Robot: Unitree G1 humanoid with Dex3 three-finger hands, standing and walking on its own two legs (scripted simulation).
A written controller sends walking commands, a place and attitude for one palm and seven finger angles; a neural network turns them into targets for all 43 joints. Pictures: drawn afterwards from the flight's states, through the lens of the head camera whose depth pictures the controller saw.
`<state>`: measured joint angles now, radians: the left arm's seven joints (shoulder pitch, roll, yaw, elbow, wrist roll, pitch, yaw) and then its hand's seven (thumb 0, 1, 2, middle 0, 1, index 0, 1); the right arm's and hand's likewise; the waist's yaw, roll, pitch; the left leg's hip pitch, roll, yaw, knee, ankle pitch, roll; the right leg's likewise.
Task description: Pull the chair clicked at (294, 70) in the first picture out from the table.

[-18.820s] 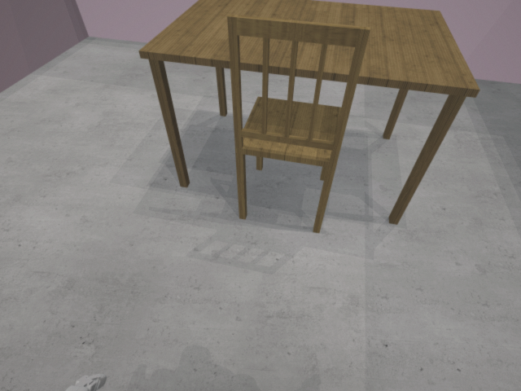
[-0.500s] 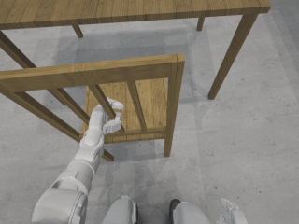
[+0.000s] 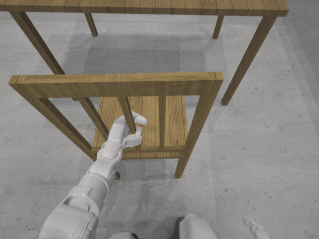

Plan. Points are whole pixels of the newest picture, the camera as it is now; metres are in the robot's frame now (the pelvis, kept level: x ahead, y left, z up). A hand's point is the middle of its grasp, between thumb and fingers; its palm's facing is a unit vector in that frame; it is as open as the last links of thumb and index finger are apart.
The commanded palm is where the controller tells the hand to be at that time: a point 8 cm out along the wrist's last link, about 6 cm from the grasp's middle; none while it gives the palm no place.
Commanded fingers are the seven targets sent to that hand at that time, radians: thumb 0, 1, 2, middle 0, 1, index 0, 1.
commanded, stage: step backward, pulling the chair out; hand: left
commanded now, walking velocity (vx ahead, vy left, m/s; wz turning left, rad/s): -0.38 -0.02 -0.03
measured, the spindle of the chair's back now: (132, 127) +0.40 +0.09 -0.06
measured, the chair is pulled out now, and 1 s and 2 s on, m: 0.41 0.64 0.68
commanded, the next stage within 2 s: stop walking, hand still on the chair in 0.58 s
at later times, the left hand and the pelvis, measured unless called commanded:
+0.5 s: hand (126, 174) +0.26 +0.09 -0.05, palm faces -0.15 -0.98 -0.13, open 4.8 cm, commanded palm +0.26 +0.14 -0.06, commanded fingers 0.00 0.90 0.90 -0.50 -1.45 -0.50 -1.45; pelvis -0.12 +0.03 +0.00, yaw -1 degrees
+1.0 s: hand (124, 227) +0.15 +0.09 -0.05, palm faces -0.10 -0.99 -0.12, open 4.9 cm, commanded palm +0.14 +0.14 -0.04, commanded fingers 0.00 0.90 0.90 -0.50 -1.45 -0.50 -1.45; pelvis -0.21 +0.01 +0.00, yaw -1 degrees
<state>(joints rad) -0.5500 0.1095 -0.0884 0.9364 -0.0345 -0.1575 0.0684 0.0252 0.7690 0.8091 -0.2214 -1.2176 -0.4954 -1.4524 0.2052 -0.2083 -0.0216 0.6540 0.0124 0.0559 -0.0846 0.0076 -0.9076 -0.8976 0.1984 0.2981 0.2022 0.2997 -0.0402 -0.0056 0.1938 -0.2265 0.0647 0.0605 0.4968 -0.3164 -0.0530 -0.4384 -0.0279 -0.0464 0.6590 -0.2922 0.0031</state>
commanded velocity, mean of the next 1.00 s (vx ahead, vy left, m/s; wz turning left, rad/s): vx -0.15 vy -0.04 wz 0.00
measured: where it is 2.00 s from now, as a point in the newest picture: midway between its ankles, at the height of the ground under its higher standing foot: outside the picture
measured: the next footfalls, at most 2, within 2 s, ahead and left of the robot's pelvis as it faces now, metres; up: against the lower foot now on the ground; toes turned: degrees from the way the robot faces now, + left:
right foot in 0.04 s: +0.05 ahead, -0.10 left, +0.00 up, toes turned -3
left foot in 0.36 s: -0.04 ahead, +0.18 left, +0.00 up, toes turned +2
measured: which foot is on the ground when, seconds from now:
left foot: down 0.00-0.08, up 0.10-0.34, down 0.36-0.64, up 0.66-0.90, down 0.92-1.00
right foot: up 0.00-0.02, down 0.04-0.38, up 0.40-0.56, down 0.58-1.00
